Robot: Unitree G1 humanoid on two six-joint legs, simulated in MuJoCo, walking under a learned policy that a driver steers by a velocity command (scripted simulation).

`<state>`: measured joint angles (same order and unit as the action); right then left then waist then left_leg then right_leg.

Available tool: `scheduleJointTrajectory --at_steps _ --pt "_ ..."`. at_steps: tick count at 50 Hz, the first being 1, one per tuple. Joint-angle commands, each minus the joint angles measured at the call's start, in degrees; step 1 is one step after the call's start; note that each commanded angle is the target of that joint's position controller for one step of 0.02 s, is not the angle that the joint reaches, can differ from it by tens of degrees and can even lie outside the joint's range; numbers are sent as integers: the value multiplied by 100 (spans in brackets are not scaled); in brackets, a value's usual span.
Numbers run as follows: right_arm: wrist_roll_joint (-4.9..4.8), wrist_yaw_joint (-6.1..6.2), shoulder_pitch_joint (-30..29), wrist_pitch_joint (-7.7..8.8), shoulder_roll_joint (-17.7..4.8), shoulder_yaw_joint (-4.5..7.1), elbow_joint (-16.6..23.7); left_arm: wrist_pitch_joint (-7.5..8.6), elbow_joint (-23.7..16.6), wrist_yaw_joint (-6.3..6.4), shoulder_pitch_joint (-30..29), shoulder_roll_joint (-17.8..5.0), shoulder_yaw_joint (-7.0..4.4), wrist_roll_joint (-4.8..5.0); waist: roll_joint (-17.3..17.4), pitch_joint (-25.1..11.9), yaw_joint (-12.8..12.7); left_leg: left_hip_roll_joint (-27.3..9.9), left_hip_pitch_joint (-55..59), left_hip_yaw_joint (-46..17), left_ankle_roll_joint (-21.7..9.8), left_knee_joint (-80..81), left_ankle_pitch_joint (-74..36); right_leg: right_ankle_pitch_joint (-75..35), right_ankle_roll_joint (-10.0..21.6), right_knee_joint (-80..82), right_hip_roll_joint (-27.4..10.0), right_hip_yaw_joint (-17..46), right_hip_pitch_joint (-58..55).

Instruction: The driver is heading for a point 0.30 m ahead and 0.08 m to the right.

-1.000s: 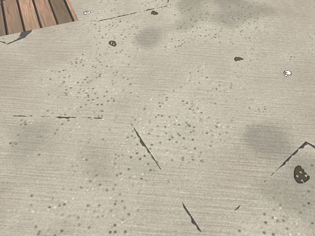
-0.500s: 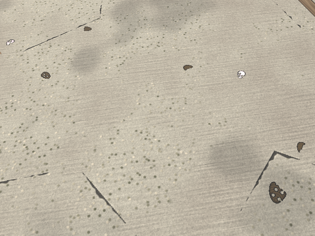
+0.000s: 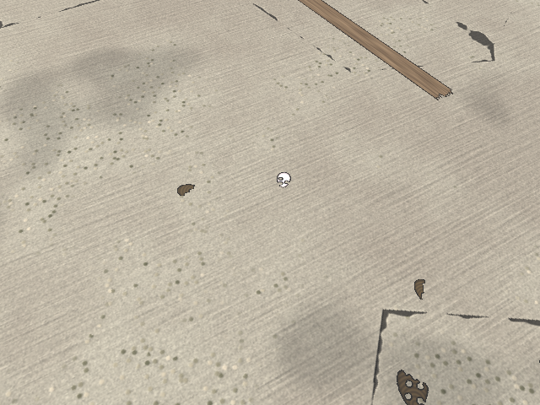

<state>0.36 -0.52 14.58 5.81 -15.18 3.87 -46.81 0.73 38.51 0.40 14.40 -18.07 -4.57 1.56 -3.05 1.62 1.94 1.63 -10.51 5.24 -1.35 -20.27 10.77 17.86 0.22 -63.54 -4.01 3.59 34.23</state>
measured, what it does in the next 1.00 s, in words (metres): walks ahead: right foot, then left foot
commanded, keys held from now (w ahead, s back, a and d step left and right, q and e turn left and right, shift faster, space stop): w+e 0.14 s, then no key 0.86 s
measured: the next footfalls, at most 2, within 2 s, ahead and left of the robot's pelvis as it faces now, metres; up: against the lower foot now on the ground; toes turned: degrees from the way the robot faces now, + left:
right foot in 0.28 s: +0.31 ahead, -0.17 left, +0.00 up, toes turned -10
left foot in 0.66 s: +0.35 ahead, +0.07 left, +0.00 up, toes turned -10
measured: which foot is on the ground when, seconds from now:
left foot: down 0.00-0.28, up 0.30-0.64, down 0.66-1.00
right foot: up 0.00-0.26, down 0.28-1.00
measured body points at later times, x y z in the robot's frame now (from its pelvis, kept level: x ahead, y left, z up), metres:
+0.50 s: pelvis +0.21 -0.07 -0.01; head +0.26 -0.09 +0.44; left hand +0.41 +0.16 -0.10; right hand +0.29 -0.37 -0.13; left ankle +0.25 +0.09 -0.69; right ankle +0.26 -0.16 -0.74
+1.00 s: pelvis +0.29 -0.05 -0.01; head +0.30 -0.05 +0.44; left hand +0.44 +0.19 -0.14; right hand +0.35 -0.32 -0.14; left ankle +0.31 +0.08 -0.74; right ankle +0.27 -0.16 -0.74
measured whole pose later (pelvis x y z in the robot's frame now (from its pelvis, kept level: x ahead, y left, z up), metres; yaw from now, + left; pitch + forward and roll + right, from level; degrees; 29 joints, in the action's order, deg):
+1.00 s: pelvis +0.29 -0.05 -0.01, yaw -11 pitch -1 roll +0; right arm 0.4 1.0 8.8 0.9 -13.7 0.9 -53.1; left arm -0.5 52.2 1.2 10.2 -13.8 -2.5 -0.4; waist 0.4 1.8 0.2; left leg -1.5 -12.7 0.4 0.9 -29.4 15.7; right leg 15.3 0.4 -28.4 1.0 0.6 12.2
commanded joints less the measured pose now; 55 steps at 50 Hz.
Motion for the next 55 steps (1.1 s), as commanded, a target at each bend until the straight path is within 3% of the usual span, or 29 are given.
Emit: scheduleJointTrajectory --at_steps 1,5,7,9,11,12,13,14,15,16,17,18,19,20,21,22,25,27,29,31,32,33,34,35,36,37,39,44,55 --pt "-21 26 -232 97 -882 211 297 47 -540 -39 -161 -188 -27 -26 752 -13 -53 -1711 515 -1108 -1034 1206 -987 -598 -81 513 -349 206 778" --pt "-47 49 -146 23 -1035 229 204 131 -663 -178 -734 -70 36 -21 642 53 144 -1517 684 -218 -803 1165 -1509 -1771 1 1791 -234 -137 477" --pt "-81 59 35 -27 -1121 243 126 139 -782 -249 -1088 -39 59 -12 633 154 274 -1571 846 -7 -742 1143 -1513 -1906 62 2222 -166 -327 359" --pt "-143 62 150 -115 -1180 245 38 154 -919 -308 -1340 -34 58 -45 623 296 283 -1610 1014 144 -665 860 -2443 -1688 162 2669 5 -481 169" --pt "-220 93 179 -197 -1354 280 1 175 -958 -346 -1151 -207 -33 -110 822 53 56 -1655 1263 239 -542 203 -4056 -1241 348 2926 330 -672 -385" --pt "-259 118 135 -226 -1423 294 6 183 -855 -351 -710 -377 -125 -147 887 -238 -227 -1598 1284 298 -446 -401 -4681 -1232 479 3142 531 -747 -1002" --pt "-272 133 59 -243 -1356 257 22 185 -618 -314 77 -607 -260 -157 755 -655 -686 -1393 988 469 -264 -1351 -4651 -1906 658 3611 719 -776 -2138" --pt "-125 133 168 -203 -1118 158 96 133 -483 -194 675 -982 -373 -192 311 -1130 -935 -1103 -75 553 33 -2709 -3133 -3651 883 3523 207 -138 -3616" --pt "220 20 812 -123 -425 -87 265 89 -570 -79 572 -1456 -345 -275 -1336 -1919 -325 -288 -2188 358 420 -4943 2839 -6753 1887 2796 -1546 2036 -5611" --pt "-25 -58 1027 -73 -838 -90 21 116 -702 -136 728 -1123 -220 -289 -759 -3343 -662 -202 -2306 -938 428 -5858 3227 -6022 2515 3293 -2185 3191 -5838" --pt "-248 -71 301 -110 -1156 25 132 122 -622 -187 526 -862 -155 -254 -249 -2642 -789 -483 -2561 -1008 391 -5840 2763 -5665 2201 3513 -1724 2343 -5231" --pt "-233 -27 -53 -145 -1032 -18 276 144 -535 -195 125 -692 -98 -132 -74 -1768 -606 -669 -2850 -839 370 -5368 2323 -5057 1878 3688 -1386 1738 -4460" --pt "-147 49 -141 -217 -955 -28 212 146 -519 -181 -212 -507 -31 -106 182 -1292 -418 -811 -2688 -831 413 -4972 2025 -4464 1690 3952 -1199 1497 -3654" --pt "-81 108 -108 -322 -947 -19 177 157 -509 -168 -445 -448 5 -194 187 -969 -225 -867 -2077 -853 434 -4750 1764 -4388 1627 4269 -1084 1232 -2696" --pt "-90 138 194 -418 -866 -23 116 181 -483 -169 -627 -510 -10 -274 -121 -921 8 -851 -1555 -838 499 -4506 1605 -4457 1690 4402 -1068 1042 -2123" --pt "-69 170 409 -473 -771 -43 37 215 -441 -178 -804 -508 -21 -287 -180 -890 141 -812 -1250 -762 555 -4078 1521 -4546 1659 4463 -939 749 -1803" --pt "4 229 243 -515 -590 -92 2 227 -251 -117 -887 -464 -22 -281 -169 -1060 104 -712 -837 -685 568 -2951 865 -4355 1496 4488 -740 369 -1688" --pt "-7 223 19 -567 -594 -94 14 182 -112 -77 -851 -442 -4 -290 -222 -1090 -1 -686 -584 -699 541 -2467 382 -3395 1419 4610 -734 379 -1650" --pt "-14 214 -220 -621 -639 -72 56 132 27 -71 -841 -388 32 -292 -288 -894 -78 -639 -413 -695 473 -2059 264 -2013 1319 4712 -702 493 -1523" --pt "39 190 -278 -621 -587 -69 53 91 130 -84 -933 -262 99 -247 -246 -648 24 -532 -4 -594 333 -1235 -90 -578 1068 4633 -523 530 -1300" --pt "106 174 -302 -609 -584 -75 51 86 218 -93 -827 -117 155 -241 -155 -513 44 -537 230 -620 255 -745 -380 -60 828 4535 -335 507 -1202" --pt "153 180 -336 -583 -758 -60 114 93 326 -97 -587 16 207 -294 120 -417 -44 -896 400 -1023 124 -419 -936 332 532 4310 -101 441 -1117" --pt "124 215 -497 -578 -1139 -1 205 108 416 -103 -166 -37 178 -343 826 -305 -408 -1298 342 -1314 -114 -401 -1237 624 301 3963 299 164 -1015" --pt "81 187 -693 -574 -974 -10 90 67 441 -52 -91 98 206 -314 1399 -359 -530 -1243 -541 -1365 -283 -134 357 198 132 3936 458 -187 -1764" --pt "87 137 -808 -544 -672 -79 141 12 459 -6 -401 -144 163 -303 1170 -135 -351 -986 -987 -1267 -156 42 1068 -127 94 3859 409 -158 -2116" --pt "109 125 -824 -509 -558 -123 99 -36 467 33 -532 -225 119 -270 993 -109 -308 -861 -1029 -1100 -2 27 1100 -265 154 3844 364 -105 -2160" --pt "67 113 -747 -423 -613 -126 3 -101 550 68 -492 -200 119 -292 825 -111 -264 -734 -775 -948 129 -150 532 -518 227 3910 280 10 -2132" --pt "14 170 -532 -392 -606 -138 -231 -28 836 67 -490 -138 103 -213 482 -412 -141 -654 -185 -807 81 -487 -659 -1398 195 3841 231 8 -2268" --pt "-9 177 -622 -486 -557 -137 -633 -112 1493 148 -516 -189 80 -174 305 -321 -164 -519 -20 -684 48 -440 -1001 -1824 150 3869 202 -30 -2554"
